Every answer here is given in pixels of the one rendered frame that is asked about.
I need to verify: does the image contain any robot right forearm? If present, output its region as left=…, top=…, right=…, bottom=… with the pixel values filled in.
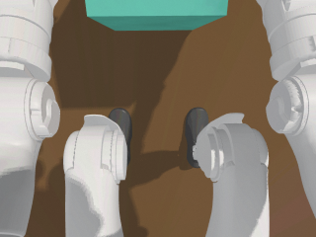
left=256, top=0, right=316, bottom=81

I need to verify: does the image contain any left robot upper arm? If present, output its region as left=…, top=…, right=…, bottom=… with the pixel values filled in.
left=0, top=76, right=60, bottom=237

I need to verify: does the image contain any robot left foot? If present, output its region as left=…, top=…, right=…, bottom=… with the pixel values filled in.
left=109, top=108, right=132, bottom=166

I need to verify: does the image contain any carton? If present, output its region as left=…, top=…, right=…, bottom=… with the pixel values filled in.
left=85, top=0, right=228, bottom=31

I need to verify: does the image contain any robot foot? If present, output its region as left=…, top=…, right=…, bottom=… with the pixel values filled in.
left=185, top=107, right=209, bottom=168
left=109, top=108, right=132, bottom=166

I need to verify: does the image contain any robot left forearm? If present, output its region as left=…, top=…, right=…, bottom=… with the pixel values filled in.
left=0, top=0, right=58, bottom=83

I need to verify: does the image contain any right robot upper arm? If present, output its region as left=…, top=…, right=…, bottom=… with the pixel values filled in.
left=266, top=73, right=316, bottom=218

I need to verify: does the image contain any robot right foot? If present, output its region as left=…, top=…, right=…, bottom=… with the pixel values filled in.
left=185, top=107, right=209, bottom=168

